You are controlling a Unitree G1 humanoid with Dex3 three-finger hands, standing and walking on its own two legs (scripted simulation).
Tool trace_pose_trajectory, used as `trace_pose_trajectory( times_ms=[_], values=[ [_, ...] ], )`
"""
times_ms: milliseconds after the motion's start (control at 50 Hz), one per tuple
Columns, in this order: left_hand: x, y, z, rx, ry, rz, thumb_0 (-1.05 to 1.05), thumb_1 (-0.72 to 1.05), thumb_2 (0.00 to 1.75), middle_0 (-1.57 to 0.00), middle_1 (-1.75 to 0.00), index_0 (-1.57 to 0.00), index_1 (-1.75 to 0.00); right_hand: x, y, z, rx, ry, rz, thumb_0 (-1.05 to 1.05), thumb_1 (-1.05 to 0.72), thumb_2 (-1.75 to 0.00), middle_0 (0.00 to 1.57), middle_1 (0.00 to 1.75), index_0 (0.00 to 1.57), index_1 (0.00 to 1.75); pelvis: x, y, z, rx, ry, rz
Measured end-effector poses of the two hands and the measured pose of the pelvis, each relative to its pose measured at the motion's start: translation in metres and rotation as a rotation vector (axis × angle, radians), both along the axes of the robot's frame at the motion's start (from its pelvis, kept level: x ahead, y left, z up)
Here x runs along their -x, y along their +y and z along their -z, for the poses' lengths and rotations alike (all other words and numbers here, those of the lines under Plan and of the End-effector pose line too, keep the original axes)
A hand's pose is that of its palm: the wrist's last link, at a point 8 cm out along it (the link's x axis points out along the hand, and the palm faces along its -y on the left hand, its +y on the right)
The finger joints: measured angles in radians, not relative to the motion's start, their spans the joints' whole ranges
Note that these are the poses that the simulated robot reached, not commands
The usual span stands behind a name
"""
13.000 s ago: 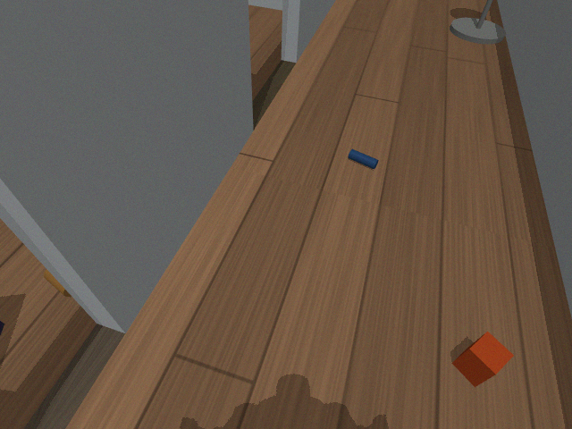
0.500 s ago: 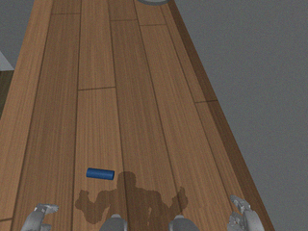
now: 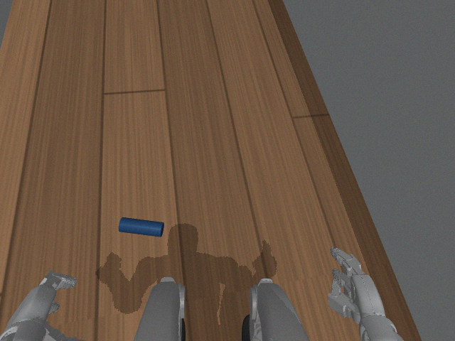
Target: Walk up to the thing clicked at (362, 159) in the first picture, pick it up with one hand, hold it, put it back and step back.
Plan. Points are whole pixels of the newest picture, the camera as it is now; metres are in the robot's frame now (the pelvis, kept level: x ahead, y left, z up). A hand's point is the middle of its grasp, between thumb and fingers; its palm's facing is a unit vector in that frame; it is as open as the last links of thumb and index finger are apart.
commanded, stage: rise first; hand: left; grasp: from above
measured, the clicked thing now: (141, 227) +0.46 +0.26 -0.60
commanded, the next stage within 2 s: none
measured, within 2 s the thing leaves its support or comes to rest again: neither
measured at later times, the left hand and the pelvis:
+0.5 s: hand (96, 260) +0.30 +0.31 -0.34, palm faces -0.54 -0.30 -0.79, open 13.5 cm; pelvis -0.07 -0.01 -0.21, yaw -4 degrees
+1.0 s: hand (107, 240) +0.37 +0.32 -0.42, palm faces -0.51 -0.08 -0.86, open 14.2 cm; pelvis -0.07 +0.00 -0.28, yaw -6 degrees
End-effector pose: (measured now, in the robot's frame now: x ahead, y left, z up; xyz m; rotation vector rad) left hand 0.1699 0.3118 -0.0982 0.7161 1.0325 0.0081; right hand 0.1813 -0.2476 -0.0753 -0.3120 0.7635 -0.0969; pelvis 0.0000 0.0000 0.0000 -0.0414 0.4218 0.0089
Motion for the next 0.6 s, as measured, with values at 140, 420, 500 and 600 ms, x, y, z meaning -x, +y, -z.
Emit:
trace_pose_trajectory(
  times_ms=[140, 420, 500, 600],
  values=[
    [-0.051, 0.005, 0.059, -0.092, -0.109, 0.234, 0.0, -0.48, 0.92, -0.18, -0.98, -0.17, -0.98, 0.015, -0.017, 0.077, 0.029, 0.064, -0.003, 0.01, -0.91, -0.9, 0.2, 0.3, 0.21, 0.3, 0.02, -0.003, 0.068, 0.0, 0.097, 0.007],
    [-0.127, 0.018, 0.159, -0.262, -0.158, 0.537, 0.0, -0.46, 0.92, -0.2, -0.96, -0.2, -0.97, 0.106, -0.03, 0.224, 0.022, 0.355, 0.057, 0.01, -0.94, -0.91, 0.2, 0.3, 0.21, 0.3, 0.061, -0.007, 0.182, 0.022, 0.169, 0.03],
    [-0.144, 0.012, 0.183, -0.272, -0.196, 0.637, 0.0, -0.45, 0.92, -0.2, -0.95, -0.2, -0.95, 0.138, -0.031, 0.247, 0.037, 0.443, 0.078, 0.01, -0.93, -0.91, 0.2, 0.3, 0.21, 0.3, 0.067, -0.005, 0.206, 0.036, 0.163, 0.039],
    [-0.165, 0.007, 0.205, -0.304, -0.261, 0.718, 0.0, -0.44, 0.95, -0.17, -0.94, -0.17, -0.94, 0.167, -0.031, 0.264, 0.057, 0.53, 0.104, 0.01, -0.89, -0.9, 0.2, 0.3, 0.21, 0.3, 0.071, -0.001, 0.229, 0.054, 0.156, 0.049]
  ],
)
